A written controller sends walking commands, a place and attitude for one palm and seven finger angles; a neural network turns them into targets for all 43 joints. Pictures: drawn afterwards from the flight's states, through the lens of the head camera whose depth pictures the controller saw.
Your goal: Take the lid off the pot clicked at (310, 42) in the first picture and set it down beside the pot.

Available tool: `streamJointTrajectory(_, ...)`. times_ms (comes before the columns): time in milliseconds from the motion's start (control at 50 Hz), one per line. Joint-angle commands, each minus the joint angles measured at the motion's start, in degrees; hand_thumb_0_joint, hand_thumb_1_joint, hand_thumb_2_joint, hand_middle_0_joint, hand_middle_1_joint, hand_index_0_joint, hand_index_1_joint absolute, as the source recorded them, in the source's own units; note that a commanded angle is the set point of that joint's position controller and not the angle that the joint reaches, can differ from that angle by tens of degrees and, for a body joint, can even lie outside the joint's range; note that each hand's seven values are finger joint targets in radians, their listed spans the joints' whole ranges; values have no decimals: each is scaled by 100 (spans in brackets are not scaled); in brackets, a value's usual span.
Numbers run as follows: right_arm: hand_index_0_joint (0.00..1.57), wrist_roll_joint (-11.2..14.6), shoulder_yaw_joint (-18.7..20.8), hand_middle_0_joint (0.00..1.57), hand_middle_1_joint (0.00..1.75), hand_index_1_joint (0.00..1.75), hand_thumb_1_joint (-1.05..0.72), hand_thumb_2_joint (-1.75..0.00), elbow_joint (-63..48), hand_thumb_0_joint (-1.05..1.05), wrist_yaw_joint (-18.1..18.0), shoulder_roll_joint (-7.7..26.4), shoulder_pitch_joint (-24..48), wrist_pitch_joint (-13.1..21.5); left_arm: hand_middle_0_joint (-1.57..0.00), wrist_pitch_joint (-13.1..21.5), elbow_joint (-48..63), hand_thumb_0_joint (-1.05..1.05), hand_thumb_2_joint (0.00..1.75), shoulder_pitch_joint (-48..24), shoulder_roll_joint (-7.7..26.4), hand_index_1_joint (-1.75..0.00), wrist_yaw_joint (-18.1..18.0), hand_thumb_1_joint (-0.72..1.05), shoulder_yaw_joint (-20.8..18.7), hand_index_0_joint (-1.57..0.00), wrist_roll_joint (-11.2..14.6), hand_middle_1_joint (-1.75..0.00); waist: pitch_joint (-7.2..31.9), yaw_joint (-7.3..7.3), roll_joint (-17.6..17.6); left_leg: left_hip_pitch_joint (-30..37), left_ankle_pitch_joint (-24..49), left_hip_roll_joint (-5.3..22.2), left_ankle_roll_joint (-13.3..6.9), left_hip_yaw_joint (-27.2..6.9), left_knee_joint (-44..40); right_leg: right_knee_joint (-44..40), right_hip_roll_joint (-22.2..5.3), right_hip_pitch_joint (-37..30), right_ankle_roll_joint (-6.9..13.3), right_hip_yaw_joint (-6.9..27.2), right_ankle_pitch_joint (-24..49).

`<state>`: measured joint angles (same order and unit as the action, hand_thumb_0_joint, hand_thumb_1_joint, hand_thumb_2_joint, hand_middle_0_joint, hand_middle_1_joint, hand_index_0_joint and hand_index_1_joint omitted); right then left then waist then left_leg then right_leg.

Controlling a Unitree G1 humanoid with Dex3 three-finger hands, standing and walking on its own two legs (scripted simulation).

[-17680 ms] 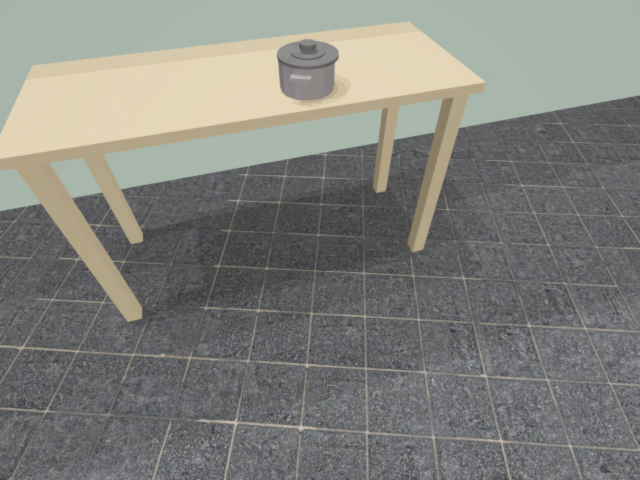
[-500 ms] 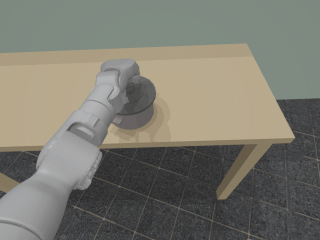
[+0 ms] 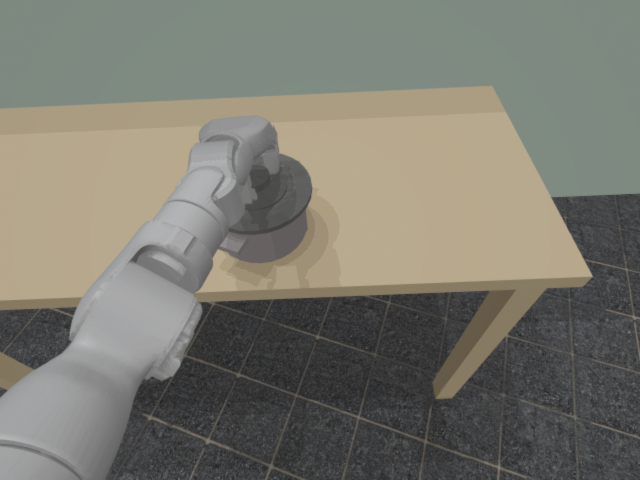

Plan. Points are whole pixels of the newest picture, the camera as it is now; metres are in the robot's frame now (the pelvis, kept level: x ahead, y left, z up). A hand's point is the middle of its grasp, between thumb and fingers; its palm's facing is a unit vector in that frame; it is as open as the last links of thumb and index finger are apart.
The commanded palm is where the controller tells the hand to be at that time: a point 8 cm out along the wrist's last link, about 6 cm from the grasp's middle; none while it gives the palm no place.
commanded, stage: close the fingers and squeeze the knob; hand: left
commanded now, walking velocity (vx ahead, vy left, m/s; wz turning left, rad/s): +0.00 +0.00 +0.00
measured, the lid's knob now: (254, 178) +0.50 +0.06 +0.09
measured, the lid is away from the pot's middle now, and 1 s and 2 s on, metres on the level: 0.01 0.01 0.01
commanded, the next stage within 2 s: lift the lid straight up in 0.92 s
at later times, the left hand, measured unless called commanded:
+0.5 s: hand (244, 181) +0.47 +0.07 +0.11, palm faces -0.36 -0.03 -0.93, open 7.6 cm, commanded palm +0.47 +0.07 +0.17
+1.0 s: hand (246, 184) +0.47 +0.07 +0.11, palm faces -0.37 -0.02 -0.93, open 7.5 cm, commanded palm +0.47 +0.07 +0.17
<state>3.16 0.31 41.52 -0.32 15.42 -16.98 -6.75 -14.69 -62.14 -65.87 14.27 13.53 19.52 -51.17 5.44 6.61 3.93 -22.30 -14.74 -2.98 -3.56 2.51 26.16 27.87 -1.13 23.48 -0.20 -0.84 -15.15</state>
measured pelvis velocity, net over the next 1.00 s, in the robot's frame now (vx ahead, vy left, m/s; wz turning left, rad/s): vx -0.01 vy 0.00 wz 0.00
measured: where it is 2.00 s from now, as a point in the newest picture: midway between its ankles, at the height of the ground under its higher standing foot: outside the picture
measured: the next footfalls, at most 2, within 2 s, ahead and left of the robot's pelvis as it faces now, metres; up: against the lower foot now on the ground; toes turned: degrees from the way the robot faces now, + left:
none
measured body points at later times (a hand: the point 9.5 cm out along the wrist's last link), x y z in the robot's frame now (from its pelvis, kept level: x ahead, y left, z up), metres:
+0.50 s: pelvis -0.01 +0.00 +0.00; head +0.04 -0.02 +0.45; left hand +0.49 +0.07 +0.17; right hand +0.05 -0.26 -0.14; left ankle -0.03 +0.08 -0.74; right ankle -0.02 -0.12 -0.74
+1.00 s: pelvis -0.01 +0.00 +0.00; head +0.04 -0.03 +0.45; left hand +0.48 +0.07 +0.16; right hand +0.04 -0.26 -0.14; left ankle -0.03 +0.08 -0.74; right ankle -0.02 -0.12 -0.74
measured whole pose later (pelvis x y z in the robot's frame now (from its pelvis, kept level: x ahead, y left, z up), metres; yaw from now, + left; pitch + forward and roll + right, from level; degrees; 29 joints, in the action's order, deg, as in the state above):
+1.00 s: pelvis -0.01 +0.00 +0.00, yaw +0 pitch +10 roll +0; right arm 3.5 -0.1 41.4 -1.1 15.1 -16.5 -5.5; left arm -14.2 -63.5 -65.8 14.0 13.8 19.7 -50.8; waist 5.3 6.7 3.7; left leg -21.9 -14.3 -2.8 -3.3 2.3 26.3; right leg 28.1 -0.9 23.1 0.1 -1.0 -14.8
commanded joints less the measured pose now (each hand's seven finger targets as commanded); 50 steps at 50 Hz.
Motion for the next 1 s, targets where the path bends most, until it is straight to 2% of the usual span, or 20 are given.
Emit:
streamJointTrajectory(0, 20, 13, 209, 20, 30, 30, -90, -90, -519, 0, -28, 752, -108, 171, -69, -59, 742, 0, 89, -2884, 526, -101, -140, 27, -32, -69, 51, -101, 1947, 207, -940, 1289, 2247, 71, -101, -320, 58, -90, 228, -557, 195, -134, 2388)
streamJointTrajectory(40, 20, -9, 204, 20, 30, 30, -90, -90, -527, 0, -17, 750, -96, 200, -70, -49, 901, 0, 86, -3025, 698, -102, -171, 30, -129, -70, 9, -102, 2139, 171, -762, 1450, 2236, 56, -89, -337, 71, -56, 228, -588, 191, -114, 2372)
streamJointTrajectory(100, 20, -21, 160, 20, 30, 30, -90, -90, -526, 0, -61, 785, -102, 168, -73, -102, 589, 0, 82, -2775, 1055, -102, -153, 34, -464, -73, 55, -102, 2065, 111, -888, 1153, 2073, 15, -104, -300, 44, -72, 207, -797, 208, -72, 2439)
streamJointTrajectory(140, 20, -4, 155, 20, 30, 30, -90, -90, -525, 0, -79, 753, -78, 174, -74, -105, 625, 0, 79, -2946, 831, -103, -126, 37, -204, -74, 0, -103, 2033, 198, -806, 1207, 1909, 17, -101, -269, 34, -73, 208, -669, 194, -83, 2329)
streamJointTrajectory(200, 20, -18, 183, 20, 30, 30, -90, -90, -582, 0, -51, 728, -84, 192, -77, -14, 810, 0, 74, -2890, 681, -103, -100, 42, -124, -77, -56, -103, 2183, 161, -678, 1455, 2419, 55, -100, -339, 122, -54, 210, -574, 211, -103, 2438)
streamJointTrajectory(260, 20, -23, 148, 20, 30, 30, -90, -90, -592, 0, -76, 764, -68, 141, -80, -71, 630, 0, 68, -2696, 1191, -103, -108, 47, -505, -80, -63, -103, 2124, 103, -903, 1177, 2091, 28, -102, -262, 62, -61, 204, -855, 190, -59, 2483)
streamJointTrajectory(300, 20, -4, 154, 20, 30, 30, -90, -90, -650, 0, -102, 747, -29, 155, -79, -17, 817, 0, 70, -2800, 1125, -102, -87, 46, -463, -78, 5, -103, 2168, 109, -868, 1118, 2021, 25, -116, -244, 46, -80, 172, -934, 199, -43, 2526)
streamJointTrajectory(320, 20, -5, 146, 20, 30, 30, -90, -90, -663, 0, -89, 713, -14, 173, -79, 8, 867, 0, 73, -2852, 865, -102, -70, 44, -198, -77, -39, -103, 2113, 130, -752, 1218, 2116, 22, -111, -262, 44, -71, 188, -809, 197, -69, 2504)
streamJointTrajectory(380, 20, 12, 157, 20, 30, 30, -90, -90, -617, 0, -82, 751, -46, 136, -79, -15, 699, 0, 78, -2680, 1017, -100, -105, 43, -292, -73, -156, -104, 1936, 128, -818, 1222, 2076, 75, -92, -287, 43, -85, 216, -652, 203, -92, 2314)
streamJointTrajectory(420, 20, 3, 160, 20, 30, 30, -90, -90, -642, 0, -75, 740, -36, 145, -81, 28, 904, 0, 80, -2883, 1042, -99, -135, 44, -303, -72, -152, -105, 2029, 120, -596, 1301, 2072, 73, -82, -307, 39, -79, 206, -629, 220, -83, 2265)
streamJointTrajectory(480, 20, 6, 173, 20, 30, 30, -90, -90, -610, 0, -60, 712, -37, 157, -84, -36, 792, 0, 81, -2891, 803, -99, -176, 47, -135, -72, -143, -106, 1956, 158, -616, 1358, 1912, 74, -66, -319, 26, -104, 228, -488, 215, -109, 2059)
streamJointTrajectory(520, 20, -8, 164, 20, 30, 30, -90, -90, -648, 0, -70, 729, -32, 172, -86, 23, 1023, 0, 82, -2935, 1125, -99, -209, 49, -398, -72, -121, -107, 2232, 77, -546, 1394, 2014, 76, -70, -316, 21, -69, 204, -717, 227, -82, 2227)
streamJointTrajectory(600, 20, 2, 198, 20, 30, 30, -90, -90, -604, 0, -63, 714, -68, 199, -90, -3, 918, 0, 84, -2932, 629, -99, -191, 54, -88, -73, -16, -108, 2100, 168, -769, 1405, 2120, 76, -93, -328, 40, -116, 225, -593, 209, -116, 2256)
streamJointTrajectory(620, 20, 13, 183, 20, 30, 30, -90, -90, -582, 0, -70, 736, -44, 197, -91, -31, 745, 0, 85, -2856, 889, -99, -207, 55, -237, -73, -74, -109, 2002, 138, -907, 1276, 1882, 78, -92, -328, 11, -123, 233, -642, 199, -107, 2144)
streamJointTrajectory(660, 20, 12, 158, 20, 30, 30, -90, -90, -578, 0, -90, 739, -52, 225, -93, -51, 873, 0, 86, -3069, 1114, -99, -264, 57, -381, -73, -59, -109, 2096, 124, -818, 1245, 1705, 46, -90, -313, -56, -117, 219, -774, 204, -76, 2130)
streamJointTrajectory(700, 20, 15, 155, 20, 30, 30, -90, -90, -589, 0, -101, 728, -32, 247, -95, -41, 748, 0, 87, -2946, 769, -100, -226, 60, -173, -73, 14, -110, 2010, 159, -797, 1219, 1770, 32, -96, -300, -34, -132, 211, -675, 213, -85, 2148)
streamJointTrajectory(740, 20, 11, 175, 20, 30, 30, -90, -90, -572, 0, -83, 709, -46, 282, -97, -12, 816, 0, 88, -2992, 720, -100, -208, 62, -94, -74, -30, -111, 2048, 161, -707, 1391, 1818, 44, -92, -335, -8, -127, 221, -582, 203, -89, 2086)
streamJointTrajectory(780, 20, 5, 163, 20, 30, 30, -90, -90, -521, 0, -95, 755, -76, 257, -99, -42, 724, 0, 89, -2998, 1023, -101, -231, 64, -322, -74, -81, -112, 1992, 155, -811, 1273, 1692, 62, -84, -310, -44, -126, 222, -628, 203, -86, 2053)
streamJointTrajectory(900, 20, 6, 182, 20, 30, 30, -90, -90, -582, 0, -101, 713, -60, 311, -105, 89, 859, 0, 91, -2985, 805, -102, -193, 71, -172, -76, -45, -114, 2081, 162, -746, 1381, 1954, 57, -103, -345, 19, -132, 213, -620, 215, -78, 2186)
streamJointTrajectory(980, 20, 12, 155, 20, 30, 30, -90, -90, -518, 0, -108, 737, -87, 289, -109, 31, 742, 0, 92, -3007, 1020, -102, -239, 74, -311, -76, -55, -115, 2014, 159, -820, 1262, 1808, 45, -95, -315, -33, -119, 215, -707, 207, -74, 2203)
